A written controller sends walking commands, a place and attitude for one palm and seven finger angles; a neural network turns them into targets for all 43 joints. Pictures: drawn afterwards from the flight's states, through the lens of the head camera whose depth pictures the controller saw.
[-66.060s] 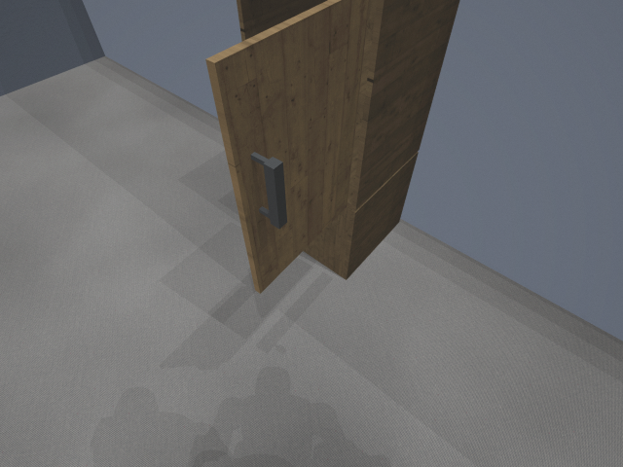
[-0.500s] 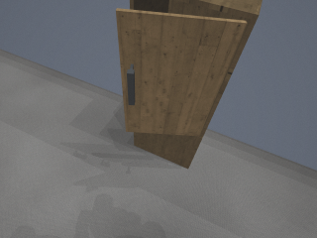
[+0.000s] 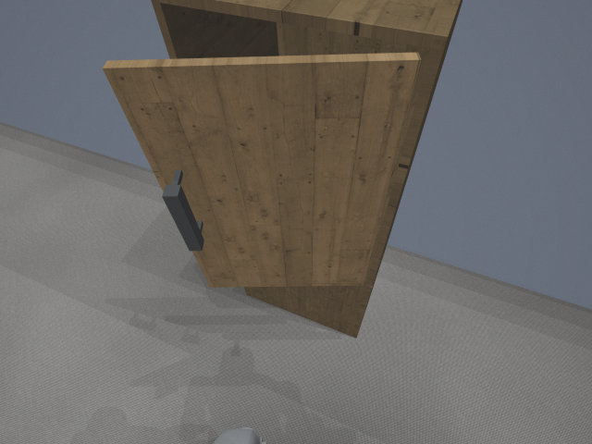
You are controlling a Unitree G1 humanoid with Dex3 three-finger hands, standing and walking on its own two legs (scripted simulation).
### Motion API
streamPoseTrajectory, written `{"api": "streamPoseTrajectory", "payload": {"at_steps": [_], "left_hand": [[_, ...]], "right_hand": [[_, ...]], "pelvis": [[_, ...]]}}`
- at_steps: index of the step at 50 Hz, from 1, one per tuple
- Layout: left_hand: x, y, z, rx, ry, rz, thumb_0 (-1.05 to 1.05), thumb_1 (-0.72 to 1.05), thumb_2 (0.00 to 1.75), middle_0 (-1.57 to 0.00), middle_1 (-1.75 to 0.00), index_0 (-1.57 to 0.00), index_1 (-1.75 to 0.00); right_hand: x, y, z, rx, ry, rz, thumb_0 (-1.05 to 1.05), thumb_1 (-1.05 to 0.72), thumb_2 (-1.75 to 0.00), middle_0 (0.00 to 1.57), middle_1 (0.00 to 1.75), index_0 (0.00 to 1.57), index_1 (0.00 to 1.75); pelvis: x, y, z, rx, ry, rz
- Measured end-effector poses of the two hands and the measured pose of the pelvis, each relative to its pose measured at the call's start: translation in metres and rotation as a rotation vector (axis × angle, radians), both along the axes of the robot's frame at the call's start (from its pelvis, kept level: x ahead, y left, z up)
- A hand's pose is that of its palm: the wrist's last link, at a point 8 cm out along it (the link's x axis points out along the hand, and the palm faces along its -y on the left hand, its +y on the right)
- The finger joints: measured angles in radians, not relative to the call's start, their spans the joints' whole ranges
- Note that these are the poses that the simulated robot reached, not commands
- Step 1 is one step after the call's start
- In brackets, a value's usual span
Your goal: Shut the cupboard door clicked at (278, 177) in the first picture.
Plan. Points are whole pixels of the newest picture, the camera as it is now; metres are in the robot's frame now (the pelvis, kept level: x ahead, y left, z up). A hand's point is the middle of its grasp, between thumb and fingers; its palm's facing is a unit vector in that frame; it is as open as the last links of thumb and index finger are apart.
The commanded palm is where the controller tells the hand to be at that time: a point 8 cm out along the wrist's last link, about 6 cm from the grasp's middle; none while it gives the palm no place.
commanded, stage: come to a stop and stand still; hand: left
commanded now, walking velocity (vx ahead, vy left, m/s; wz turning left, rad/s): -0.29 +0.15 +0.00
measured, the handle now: (187, 211) +0.47 +0.22 -0.01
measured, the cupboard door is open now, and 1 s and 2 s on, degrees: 23 23 23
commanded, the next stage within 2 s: look again from close up in 1.16 s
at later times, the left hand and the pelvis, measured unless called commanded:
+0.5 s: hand out of the picture +0.02 +0.28 -0.20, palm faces +0.06 -0.98 -0.19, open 7.4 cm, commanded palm none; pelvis -0.01 +0.07 +0.00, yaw +1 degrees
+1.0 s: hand out of the picture -0.01 +0.20 -0.16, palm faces +0.01 -0.97 -0.23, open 7.2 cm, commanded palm none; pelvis -0.04 +0.01 +0.00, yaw +0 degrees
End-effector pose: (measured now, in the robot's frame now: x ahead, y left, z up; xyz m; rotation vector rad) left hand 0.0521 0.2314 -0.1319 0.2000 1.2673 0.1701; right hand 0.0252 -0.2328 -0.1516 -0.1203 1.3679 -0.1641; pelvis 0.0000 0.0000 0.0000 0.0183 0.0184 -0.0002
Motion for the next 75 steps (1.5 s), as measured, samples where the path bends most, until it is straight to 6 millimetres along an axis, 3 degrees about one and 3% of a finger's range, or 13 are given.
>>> {"api": "streamPoseTrajectory", "payload": {"at_steps": [5, 9, 13, 17, 25, 31, 36, 41, 46, 54, 62, 68, 75], "left_hand": [[-0.004, 0.006, -0.001, -0.004, 0.027, 0.035, -0.01, 0.93, 0.9, -0.2, -0.3, -0.2, -0.3], [-0.012, 0.018, -0.004, -0.012, 0.048, 0.056, 0.0, 0.92, 0.9, -0.21, -0.3, -0.2, -0.3], [-0.02, 0.038, -0.013, -0.026, 0.065, 0.069, 0.0, 0.91, 0.9, -0.21, -0.3, -0.2, -0.3], [-0.027, 0.066, -0.032, -0.045, 0.078, 0.081, 0.0, 0.91, 0.9, -0.21, -0.3, -0.2, -0.3], [-0.036, 0.098, -0.033, -0.054, 0.107, 0.071, 0.0, 0.91, 0.9, -0.2, -0.3, -0.19, -0.3], [-0.043, 0.1, -0.026, -0.06, 0.126, 0.025, 0.0, 0.91, 0.9, -0.2, -0.3, -0.19, -0.3], [-0.038, 0.083, -0.021, -0.065, 0.103, -0.021, 0.0, 0.91, 0.9, -0.2, -0.3, -0.19, -0.3], [-0.028, 0.05, -0.015, -0.058, 0.02, -0.046, 0.0, 0.91, 0.9, -0.2, -0.3, -0.19, -0.3], [-0.044, 0.018, -0.007, -0.034, -0.013, -0.023, 0.0, 0.92, 0.9, -0.2, -0.3, -0.2, -0.3], [-0.084, 0.011, 0.001, -0.02, 0.069, 0.03, 0.0, 0.93, 0.9, -0.2, -0.3, -0.2, -0.3], [-0.111, 0.012, -0.026, -0.082, 0.181, 0.1, 0.0, 0.91, 0.9, -0.2, -0.3, -0.2, -0.3], [-0.109, 0.014, -0.036, -0.126, 0.193, 0.048, 0.0, 0.91, 0.9, -0.2, -0.3, -0.2, -0.3], [-0.08, 0.049, -0.032, -0.07, 0.149, 0.031, 0.0, 0.91, 0.9, -0.2, -0.3, -0.2, -0.3]], "right_hand": [[0.059, 0.0, 0.006, -0.02, -0.091, 0.045, 0.01, -0.91, -0.9, 0.2, 0.3, 0.19, 0.3], [0.09, 0.008, 0.015, -0.04, -0.144, 0.077, 0.01, -0.91, -0.9, 0.2, 0.3, 0.19, 0.3], [0.104, 0.024, 0.022, -0.065, -0.173, 0.106, 0.01, -0.91, -0.9, 0.2, 0.3, 0.19, 0.3], [0.102, 0.045, 0.022, -0.1, -0.192, 0.127, 0.01, -0.9, -0.9, 0.2, 0.3, 0.2, 0.3], [0.043, 0.078, 0.034, -0.125, -0.094, 0.119, 0.01, -0.9, -0.9, 0.2, 0.3, 0.2, 0.3], [-0.011, 0.071, 0.04, -0.141, -0.033, 0.034, 0.01, -0.91, -0.9, 0.21, 0.3, 0.2, 0.3], [-0.062, 0.053, 0.039, -0.137, 0.026, -0.028, 0.01, -0.9, -0.9, 0.21, 0.3, 0.2, 0.3], [-0.106, 0.029, 0.023, -0.096, 0.094, -0.067, 0.01, -0.9, -0.9, 0.2, 0.3, 0.2, 0.3], [-0.124, 0.012, 0.006, -0.033, 0.139, -0.068, 0.01, -0.9, -0.9, 0.2, 0.3, 0.2, 0.3], [-0.094, 0.012, 0.004, 0.01, 0.096, -0.017, 0.01, -0.9, -0.9, 0.2, 0.3, 0.2, 0.3], [-0.037, 0.03, 0.005, -0.036, 0.017, 0.056, 0.01, -0.9, -0.9, 0.2, 0.3, 0.2, 0.3], [0.007, 0.043, 0.013, -0.065, -0.088, 0.069, 0.01, -0.92, -0.9, 0.2, 0.3, 0.2, 0.3], [0.027, 0.074, 0.002, -0.027, -0.145, 0.088, 0.01, -0.91, -0.9, 0.2, 0.3, 0.2, 0.3]], "pelvis": [[0.009, 0.008, 0.001, 0.004, -0.009, -0.002], [0.011, 0.02, 0.001, 0.005, -0.012, 0.005], [0.01, 0.036, -0.002, -0.001, -0.009, 0.015], [0.01, 0.059, -0.013, -0.035, -0.009, 0.028], [-0.005, 0.075, -0.002, -0.062, -0.014, 0.02], [-0.019, 0.075, 0.005, -0.077, 0.0, -0.004], [-0.031, 0.063, 0.006, -0.075, -0.003, -0.009], [-0.044, 0.04, 0.0, -0.045, -0.015, 0.0], [-0.047, 0.02, -0.003, -0.012, -0.033, 0.009], [-0.041, 0.014, 0.003, -0.006, -0.028, 0.014], [-0.027, 0.027, -0.007, -0.017, -0.028, 0.026], [-0.019, 0.045, -0.011, -0.049, -0.008, 0.003], [-0.012, 0.066, -0.016, -0.035, -0.001, 0.0]]}}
